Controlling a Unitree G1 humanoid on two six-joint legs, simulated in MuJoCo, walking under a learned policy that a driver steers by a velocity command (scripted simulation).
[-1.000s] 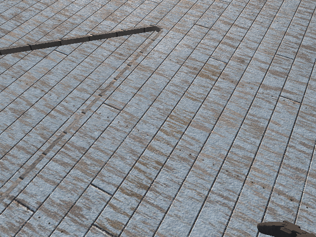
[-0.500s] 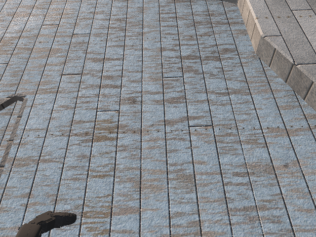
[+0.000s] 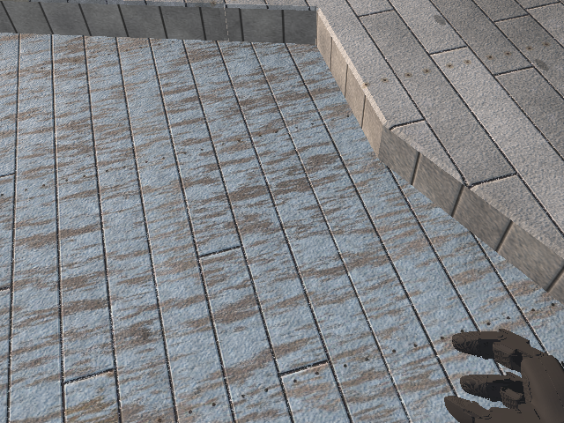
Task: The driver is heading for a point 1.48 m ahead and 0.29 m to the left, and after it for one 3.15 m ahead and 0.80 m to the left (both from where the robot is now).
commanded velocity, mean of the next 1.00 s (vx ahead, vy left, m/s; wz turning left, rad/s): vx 1.00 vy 0.00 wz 0.19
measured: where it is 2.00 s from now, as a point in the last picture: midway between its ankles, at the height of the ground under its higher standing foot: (294, 58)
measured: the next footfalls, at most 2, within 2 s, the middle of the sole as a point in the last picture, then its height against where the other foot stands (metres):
left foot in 0.02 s outside the picture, level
right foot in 0.46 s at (396, 344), level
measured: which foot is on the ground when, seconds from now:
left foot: up 0.00-0.00, down 0.02-0.48, up 0.50-0.90, down 0.92-1.00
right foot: down 0.00-0.04, up 0.06-0.44, down 0.46-0.92, up 0.94-1.00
